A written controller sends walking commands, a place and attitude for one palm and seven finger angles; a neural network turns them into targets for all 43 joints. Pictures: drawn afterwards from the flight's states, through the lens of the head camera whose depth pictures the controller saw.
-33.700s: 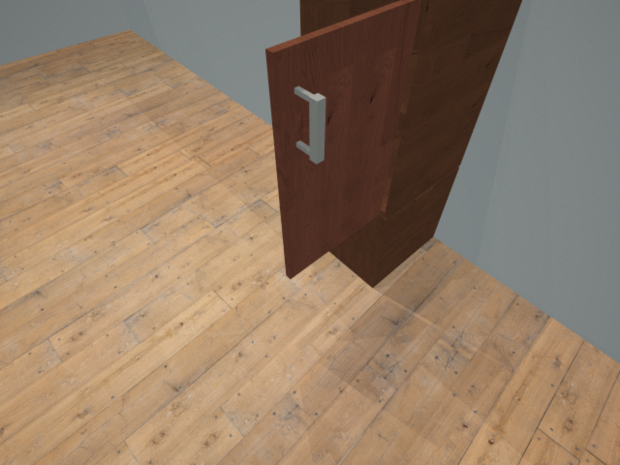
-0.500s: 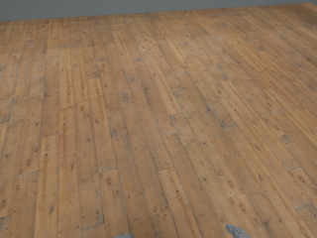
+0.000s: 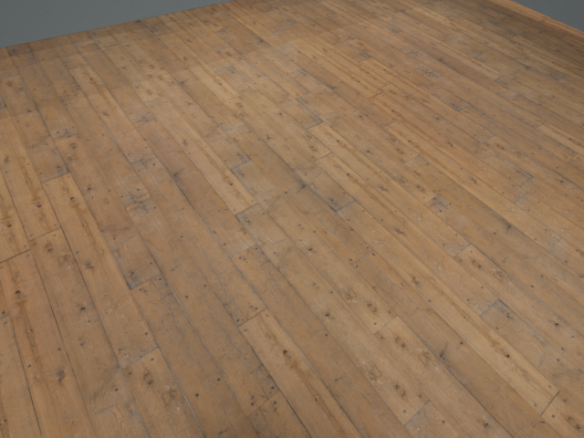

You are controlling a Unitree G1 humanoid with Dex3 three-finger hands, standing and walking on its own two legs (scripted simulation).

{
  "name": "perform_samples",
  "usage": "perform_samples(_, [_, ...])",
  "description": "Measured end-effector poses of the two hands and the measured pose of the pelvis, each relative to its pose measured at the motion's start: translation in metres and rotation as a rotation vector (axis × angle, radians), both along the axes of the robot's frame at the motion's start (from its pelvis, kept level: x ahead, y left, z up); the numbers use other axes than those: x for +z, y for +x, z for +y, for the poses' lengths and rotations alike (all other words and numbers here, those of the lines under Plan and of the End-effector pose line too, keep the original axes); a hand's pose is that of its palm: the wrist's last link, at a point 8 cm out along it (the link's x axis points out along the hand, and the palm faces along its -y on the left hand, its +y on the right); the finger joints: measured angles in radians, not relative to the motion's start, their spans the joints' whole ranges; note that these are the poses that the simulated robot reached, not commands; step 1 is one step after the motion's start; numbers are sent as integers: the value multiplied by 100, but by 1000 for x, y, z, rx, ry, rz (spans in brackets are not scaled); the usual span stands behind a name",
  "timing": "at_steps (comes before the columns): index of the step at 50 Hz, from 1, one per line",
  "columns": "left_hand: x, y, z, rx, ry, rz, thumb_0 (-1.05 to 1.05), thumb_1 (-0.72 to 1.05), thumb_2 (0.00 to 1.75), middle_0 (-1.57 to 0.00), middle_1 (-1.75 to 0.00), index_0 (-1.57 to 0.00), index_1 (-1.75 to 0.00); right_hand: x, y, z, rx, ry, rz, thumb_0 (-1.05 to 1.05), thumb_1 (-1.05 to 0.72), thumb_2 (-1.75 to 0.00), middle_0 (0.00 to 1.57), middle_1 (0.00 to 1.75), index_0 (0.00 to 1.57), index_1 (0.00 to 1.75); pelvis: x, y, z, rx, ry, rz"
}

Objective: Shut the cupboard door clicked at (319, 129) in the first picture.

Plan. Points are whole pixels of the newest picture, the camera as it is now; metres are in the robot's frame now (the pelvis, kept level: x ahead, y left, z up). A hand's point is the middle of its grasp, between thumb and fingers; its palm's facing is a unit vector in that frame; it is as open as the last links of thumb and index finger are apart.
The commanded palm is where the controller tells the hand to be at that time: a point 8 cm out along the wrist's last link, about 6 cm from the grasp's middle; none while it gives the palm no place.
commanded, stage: turn to face it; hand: left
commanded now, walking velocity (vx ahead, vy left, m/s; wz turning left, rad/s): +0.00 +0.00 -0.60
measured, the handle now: out of the picture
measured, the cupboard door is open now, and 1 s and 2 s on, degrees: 54 54 54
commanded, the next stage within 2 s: none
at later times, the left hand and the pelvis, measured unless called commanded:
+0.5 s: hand (203, 404) +0.18 +0.15 -0.15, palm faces -0.31 -0.91 -0.27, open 7.4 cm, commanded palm none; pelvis +0.01 -0.01 +0.01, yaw -18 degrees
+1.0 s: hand (235, 371) +0.24 +0.11 -0.15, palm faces -0.56 -0.79 -0.27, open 7.4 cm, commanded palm none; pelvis +0.02 -0.01 -0.01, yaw -36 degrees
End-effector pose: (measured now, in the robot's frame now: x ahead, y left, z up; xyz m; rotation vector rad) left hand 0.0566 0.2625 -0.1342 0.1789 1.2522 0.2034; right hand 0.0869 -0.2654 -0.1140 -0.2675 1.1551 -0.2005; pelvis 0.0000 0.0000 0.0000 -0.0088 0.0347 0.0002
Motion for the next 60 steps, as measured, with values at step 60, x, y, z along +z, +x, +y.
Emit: perform_samples(60, [19,201,-144,-792,12,-37,0,90,90,-21,-30,-21,-30,-8,-178,-2,-753,65,38,1,-91,-90,20,30,20,30,8,28,-19,-739,20,-9])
